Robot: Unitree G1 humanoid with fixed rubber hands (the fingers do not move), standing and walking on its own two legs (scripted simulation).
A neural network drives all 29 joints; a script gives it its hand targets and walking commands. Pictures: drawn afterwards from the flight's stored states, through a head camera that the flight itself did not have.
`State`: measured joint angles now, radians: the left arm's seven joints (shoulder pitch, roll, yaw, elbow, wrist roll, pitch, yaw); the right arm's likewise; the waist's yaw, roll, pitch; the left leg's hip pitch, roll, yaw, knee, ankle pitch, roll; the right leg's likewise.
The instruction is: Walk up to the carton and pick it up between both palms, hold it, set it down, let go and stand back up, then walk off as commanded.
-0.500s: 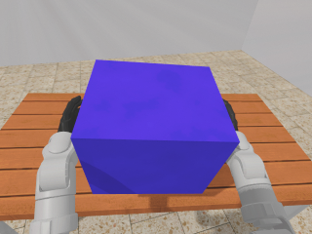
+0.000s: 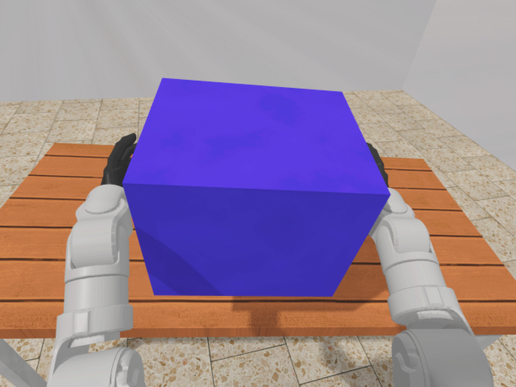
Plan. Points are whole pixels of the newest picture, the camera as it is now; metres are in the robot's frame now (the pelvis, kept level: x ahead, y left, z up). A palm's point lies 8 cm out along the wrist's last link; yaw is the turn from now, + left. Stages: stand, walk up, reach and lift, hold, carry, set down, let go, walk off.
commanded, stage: hold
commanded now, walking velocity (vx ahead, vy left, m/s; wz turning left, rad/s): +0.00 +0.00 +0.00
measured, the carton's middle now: (250, 191) +0.39 +0.00 +0.14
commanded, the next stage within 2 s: none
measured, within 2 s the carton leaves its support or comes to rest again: neither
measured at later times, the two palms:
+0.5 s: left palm (113, 186) +0.35 +0.20 +0.18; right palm (373, 186) +0.36 -0.19 +0.18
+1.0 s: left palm (112, 182) +0.36 +0.20 +0.18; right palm (368, 183) +0.37 -0.18 +0.18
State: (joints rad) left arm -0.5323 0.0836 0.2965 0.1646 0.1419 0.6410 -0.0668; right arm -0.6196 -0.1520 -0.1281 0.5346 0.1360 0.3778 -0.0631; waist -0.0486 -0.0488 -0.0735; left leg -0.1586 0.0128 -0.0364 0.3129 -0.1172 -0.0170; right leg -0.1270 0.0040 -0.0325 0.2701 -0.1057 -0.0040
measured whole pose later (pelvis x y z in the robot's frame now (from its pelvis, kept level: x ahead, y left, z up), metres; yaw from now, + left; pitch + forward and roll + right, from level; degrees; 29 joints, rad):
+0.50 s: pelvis +0.00 +0.00 +0.00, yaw +0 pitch -5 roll +0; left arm -0.53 0.07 0.33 0.15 0.17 0.67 -0.10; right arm -0.63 -0.16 -0.10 0.52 0.15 0.42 -0.09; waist -0.05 -0.03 -0.06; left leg -0.10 0.01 -0.04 0.30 -0.12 -0.02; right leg -0.07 0.00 -0.04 0.26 -0.11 -0.01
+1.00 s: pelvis +0.02 +0.00 +0.00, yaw +0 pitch -4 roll -1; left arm -0.47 0.06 0.32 0.03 0.17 0.70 -0.10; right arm -0.58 -0.17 -0.07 0.42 0.20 0.44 -0.11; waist -0.05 -0.03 -0.06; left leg -0.10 0.01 -0.03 0.31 -0.15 -0.01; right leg -0.07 0.00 -0.03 0.26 -0.13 0.00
